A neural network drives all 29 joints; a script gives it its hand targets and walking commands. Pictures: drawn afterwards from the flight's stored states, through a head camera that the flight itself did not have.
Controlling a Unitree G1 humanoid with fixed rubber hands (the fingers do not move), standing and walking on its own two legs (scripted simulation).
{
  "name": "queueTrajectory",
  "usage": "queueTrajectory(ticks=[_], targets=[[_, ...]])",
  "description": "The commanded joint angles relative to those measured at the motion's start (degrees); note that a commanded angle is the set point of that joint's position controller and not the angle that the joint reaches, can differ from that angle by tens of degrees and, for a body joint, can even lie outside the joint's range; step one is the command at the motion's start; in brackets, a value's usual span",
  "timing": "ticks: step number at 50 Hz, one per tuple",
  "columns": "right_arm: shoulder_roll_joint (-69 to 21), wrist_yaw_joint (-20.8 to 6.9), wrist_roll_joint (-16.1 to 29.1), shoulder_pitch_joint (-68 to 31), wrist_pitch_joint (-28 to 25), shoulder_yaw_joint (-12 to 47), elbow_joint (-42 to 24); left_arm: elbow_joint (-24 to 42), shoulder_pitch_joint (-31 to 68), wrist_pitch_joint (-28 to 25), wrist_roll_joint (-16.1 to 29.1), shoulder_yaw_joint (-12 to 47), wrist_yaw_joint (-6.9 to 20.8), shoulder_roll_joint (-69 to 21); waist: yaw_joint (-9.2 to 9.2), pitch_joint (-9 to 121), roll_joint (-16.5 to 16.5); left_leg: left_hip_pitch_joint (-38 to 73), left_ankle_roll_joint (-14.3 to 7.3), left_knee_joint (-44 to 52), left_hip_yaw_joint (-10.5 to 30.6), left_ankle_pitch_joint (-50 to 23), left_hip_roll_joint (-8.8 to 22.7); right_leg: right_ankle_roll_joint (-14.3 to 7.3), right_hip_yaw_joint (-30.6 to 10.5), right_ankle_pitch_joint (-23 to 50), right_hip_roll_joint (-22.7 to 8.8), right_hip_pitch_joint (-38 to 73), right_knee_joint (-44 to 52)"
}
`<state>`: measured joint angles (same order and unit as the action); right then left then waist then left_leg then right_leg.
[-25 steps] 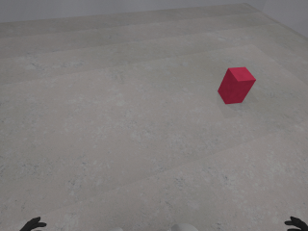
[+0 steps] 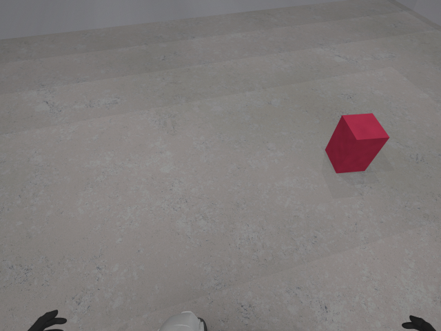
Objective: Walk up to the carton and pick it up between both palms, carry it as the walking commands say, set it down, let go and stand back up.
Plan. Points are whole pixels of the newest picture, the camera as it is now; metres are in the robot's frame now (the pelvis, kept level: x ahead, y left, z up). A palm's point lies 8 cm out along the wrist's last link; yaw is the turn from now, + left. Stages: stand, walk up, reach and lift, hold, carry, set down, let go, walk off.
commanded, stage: walk up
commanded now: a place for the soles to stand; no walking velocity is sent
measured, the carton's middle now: (353, 144) +1.11 -0.70 -0.61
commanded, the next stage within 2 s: none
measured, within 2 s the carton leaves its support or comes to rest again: neither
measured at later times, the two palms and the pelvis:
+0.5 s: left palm (148, 244) +0.28 +0.18 -0.07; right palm out of the picture +0.27 -0.52 -0.06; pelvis +0.19 -0.17 +0.00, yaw +0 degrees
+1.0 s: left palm (232, 184) +0.44 +0.01 -0.08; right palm out of the picture +0.42 -0.71 -0.07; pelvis +0.35 -0.34 -0.01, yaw +1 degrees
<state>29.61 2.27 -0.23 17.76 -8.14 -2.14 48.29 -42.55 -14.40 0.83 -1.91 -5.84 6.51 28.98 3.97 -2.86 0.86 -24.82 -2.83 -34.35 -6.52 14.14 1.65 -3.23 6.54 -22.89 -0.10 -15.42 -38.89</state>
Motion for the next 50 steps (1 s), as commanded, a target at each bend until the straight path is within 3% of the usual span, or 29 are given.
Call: queueTrajectory(ticks=[1, 2, 3, 5, 8, 11, 13, 15, 16, 17, 19, 21, 23, 24, 26, 27, 28, 29, 30, 32, 35, 39, 40, 42, 43, 44, 46, 48, 50], targets=[[20.69, 2.05, -0.87, 18.96, -0.44, -7.12, 0.21, 7.91, 7.52, -0.86, -0.08, -0.51, -0.27, 4.90, -11.38, 9.28, -10.82, 34.95, -10.03, 18.53, 43.51, 22.83, 25.13, 0.87, -5.52, -7.03, -0.63, -32.43, -21.38], [21.38, 2.22, 1.27, 13.23, -0.21, -7.53, -1.35, 6.89, 7.20, 0.05, -0.16, -1.87, -0.80, 11.11, -9.96, 9.79, -1.76, 30.46, -15.26, 20.43, 48.61, 30.93, 28.41, 2.02, -12.32, -5.46, -4.16, -32.75, -28.44], [19.08, 2.20, 1.63, 8.36, -0.08, -6.69, -2.17, 6.08, 7.21, 0.11, 0.01, -2.29, -0.70, 12.54, -7.62, 6.00, 0.81, 24.75, -15.04, 19.02, 43.15, 28.16, 26.24, 2.80, -13.30, -2.95, -6.32, -32.26, -29.37], [15.64, 1.89, 0.56, 4.63, -0.16, -5.53, -2.48, 4.84, 5.15, -0.18, -0.82, -2.54, -0.17, 11.61, -5.21, 1.87, -2.24, 17.13, -11.96, 16.72, 30.78, 19.81, 21.36, 3.07, -13.55, -0.53, -8.93, -30.13, -25.86], [17.15, 1.37, -0.52, 3.97, -0.34, -5.38, -2.08, 2.87, 3.27, 0.05, -0.83, -2.61, 1.31, 10.02, -4.17, 0.63, -8.68, 6.91, -9.52, 13.61, 16.42, 8.36, 16.15, 3.66, -10.09, 1.77, -7.93, -20.48, -15.34], [19.55, 0.91, -0.63, 2.57, -0.38, -6.03, -1.84, 2.97, 6.22, 0.16, -0.64, -3.17, 2.28, 9.45, -3.84, 1.98, -10.41, 2.37, -8.52, 12.49, 11.21, 11.35, 14.39, 3.21, -5.13, 3.12, -5.77, -12.55, -7.28], [19.35, 0.68, -0.53, -0.94, 0.16, -5.95, -1.87, 1.29, 3.43, 0.13, -0.53, -3.81, 2.18, 9.16, -1.11, 2.74, -8.97, -2.52, -7.25, 8.08, 8.66, 12.22, 13.80, 2.86, -1.81, 5.09, -3.28, -3.89, -2.37], [14.22, 0.67, -0.99, -0.31, 1.00, -4.26, -1.07, -1.73, -4.70, -0.21, -1.01, -5.34, 1.02, 11.46, 2.97, 4.69, 1.48, -10.96, -4.19, -9.59, 1.82, 10.52, 8.65, 1.45, -1.95, 1.87, -0.49, 10.00, 2.46], [10.12, 0.92, -0.33, -2.19, 1.09, -2.93, -2.94, -1.44, -9.23, -0.69, -1.46, -6.61, 0.23, 17.70, 6.34, 4.63, 19.58, -23.40, -0.70, -30.53, -2.89, 15.32, -0.42, -5.22, -31.57, -19.79, -15.13, 12.22, 20.50], [10.90, 1.94, 0.97, -3.55, 1.40, -2.17, -2.74, 0.57, -5.62, -1.28, -0.32, -6.16, -0.54, 19.92, 5.11, 5.55, 16.18, -26.24, -0.68, -35.53, 6.89, 19.42, -0.66, -9.95, -42.63, -18.05, -21.24, 12.24, 25.38], [12.94, 1.82, 1.06, -0.27, 0.81, -2.29, 0.12, 1.83, -0.28, -1.22, 0.46, -4.98, -1.43, 15.65, 0.88, 1.97, 7.81, -23.24, -0.32, -32.95, 7.60, 13.05, 3.84, -12.12, -32.97, -5.99, -18.92, 9.01, 19.44], [13.15, 1.44, 0.27, 2.66, 0.32, -2.58, 1.80, 2.27, 1.92, -1.04, 0.34, -4.41, -1.65, 12.83, -1.15, 0.65, 7.57, -15.49, 1.14, -21.01, 3.92, 13.43, 3.70, -11.16, -22.79, 8.91, -15.08, 4.97, 15.78], [11.31, 1.28, 0.19, 4.79, 0.44, -2.54, 1.53, 3.14, 1.36, -0.85, -0.41, -3.33, -1.49, 11.32, -1.36, 2.40, 9.16, -7.82, 1.34, -13.75, 1.34, 12.43, 1.53, -11.61, -18.32, 19.87, -14.42, 3.19, 13.77], [10.26, 1.37, 0.52, 5.79, 0.43, -2.52, 1.26, 3.79, 2.29, -0.63, -0.44, -2.90, -1.38, 10.78, -2.12, 2.86, 9.66, -3.96, 1.24, -10.06, 0.47, 9.50, 0.77, -11.45, -16.03, 22.56, -13.89, 1.74, 12.63], [9.81, 1.74, 0.32, 11.19, 0.06, -3.12, 1.99, 5.62, 6.33, 0.02, 0.09, -1.99, -1.01, 9.39, -6.80, 4.17, 7.29, 13.55, -0.11, 0.61, 0.55, -2.83, -0.11, -8.47, -9.48, 16.46, -10.29, -9.25, 5.89], [13.32, 2.40, -0.45, 15.77, -0.13, -4.71, 2.39, 7.16, 7.41, -0.23, 0.36, -1.12, -0.90, 7.26, -10.34, 6.21, 1.64, 25.06, -2.10, 4.32, 6.40, -1.96, 3.30, -5.15, -6.04, 12.98, -7.48, -17.82, -3.22], [18.95, 3.13, -1.55, 20.30, -0.29, -6.72, 1.98, 9.33, 7.34, -0.60, 0.24, -0.01, -1.08, 3.33, -11.96, 9.54, -11.00, 33.84, -6.29, 10.20, 29.00, 6.93, 18.25, -0.79, -2.97, 0.34, -2.69, -28.36, -17.42], [21.95, 3.54, -0.22, 18.23, -0.03, -7.40, -0.14, 8.91, 6.54, 0.45, -0.21, -1.08, -1.44, 7.98, -10.69, 9.43, -4.53, 29.88, -13.48, 18.09, 48.94, 20.42, 28.63, 1.59, -9.10, -7.61, -1.82, -34.24, -29.11], [20.41, 3.52, 1.28, 12.37, 0.18, -7.14, -1.34, 8.07, 6.82, 1.18, -0.09, -2.06, -1.55, 11.43, -8.55, 6.75, 2.65, 23.87, -15.55, 17.52, 45.96, 23.21, 27.82, 1.99, -14.19, -4.89, -5.20, -32.51, -31.97], [16.79, 3.07, 0.52, 6.85, 0.10, -5.95, -2.03, 7.03, 4.47, 0.83, -0.77, -2.40, -1.03, 10.86, -5.02, 1.30, -0.53, 16.27, -13.50, 14.48, 33.83, 17.43, 23.07, 2.59, -13.93, -2.35, -8.69, -32.56, -29.84], [17.32, 2.63, -0.86, 5.20, -0.02, -5.60, -2.04, 4.91, 1.72, 0.85, -0.86, -2.73, 0.37, 9.71, -3.76, 0.09, -7.90, 5.46, -10.44, 10.39, 18.79, 4.40, 17.05, 3.33, -10.79, 0.22, -7.88, -22.68, -20.14], [19.83, 2.00, -1.09, 2.98, 0.24, -6.32, -1.76, 4.77, 3.88, 1.01, -0.63, -3.69, 1.46, 9.06, -2.97, 2.66, -10.32, -1.12, -8.66, 8.19, 11.94, 10.08, 14.56, 2.65, -3.50, 1.39, -4.49, -10.66, -9.47], [19.62, 1.89, -1.03, 0.89, 0.62, -6.23, -1.74, 3.61, 1.52, 0.98, -0.60, -4.06, 1.35, 8.81, -1.02, 2.93, -9.07, -4.52, -7.77, 5.11, 10.03, 11.82, 13.89, 2.57, -1.53, 3.10, -3.04, -5.19, -5.86], [13.58, 1.87, -1.71, 1.29, 1.56, -4.29, -0.96, 0.13, -7.33, 0.58, -1.22, -5.65, 0.20, 11.29, 3.41, 4.80, 3.77, -14.17, -4.39, -14.45, 1.76, 11.94, 7.57, 1.28, -2.00, -1.08, 0.06, 9.41, 0.55], [9.57, 2.13, -0.90, -1.14, 1.61, -2.87, -3.15, 0.89, -10.66, 0.02, -1.60, -6.81, -0.60, 17.48, 6.40, 3.75, 21.58, -27.39, -0.96, -33.64, -1.86, 18.03, -1.67, -4.97, -34.64, -21.37, -15.96, 10.06, 20.41], [10.68, 3.14, 0.48, -2.82, 2.04, -2.44, -2.44, 2.99, -5.70, -0.47, -0.46, -6.15, -1.36, 18.99, 4.97, 4.10, 14.84, -27.80, -0.55, -38.15, 8.33, 19.58, -0.25, -8.92, -42.91, -19.31, -20.72, 8.45, 24.48], [12.98, 2.82, 0.59, 1.13, 1.38, -2.66, 0.59, 3.81, -0.64, -0.58, 0.34, -5.48, -2.09, 15.40, 0.20, 1.05, 7.77, -23.83, -0.01, -35.16, 7.32, 13.85, 3.95, -11.83, -33.59, -8.96, -18.54, 5.55, 18.18], [13.23, 2.37, -0.18, 4.41, 0.93, -3.03, 2.43, 4.30, 1.63, -0.40, 0.20, -4.88, -2.23, 12.55, -1.84, 0.05, 8.01, -14.93, 1.13, -23.75, 3.42, 14.66, 3.23, -11.16, -23.71, 4.46, -14.63, 0.69, 14.64], [11.39, 2.26, -0.22, 7.18, 0.94, -3.10, 2.54, 4.98, 1.54, -0.19, -0.62, -3.74, -2.03, 11.05, -2.38, 1.37, 9.50, -6.54, 0.93, -16.05, 0.98, 13.86, 1.01, -11.43, -19.32, 14.51, -13.99, -1.92, 12.45]])
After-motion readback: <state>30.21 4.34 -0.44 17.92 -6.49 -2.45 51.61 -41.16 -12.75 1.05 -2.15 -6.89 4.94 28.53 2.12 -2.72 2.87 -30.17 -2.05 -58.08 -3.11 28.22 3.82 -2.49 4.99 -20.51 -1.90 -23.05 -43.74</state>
